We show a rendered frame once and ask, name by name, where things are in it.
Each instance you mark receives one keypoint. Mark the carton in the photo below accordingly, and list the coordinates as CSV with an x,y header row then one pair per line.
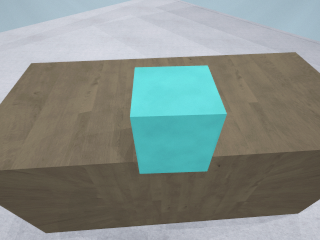
x,y
176,117

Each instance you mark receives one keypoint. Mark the pedestal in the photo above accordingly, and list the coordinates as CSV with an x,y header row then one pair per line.
x,y
68,160

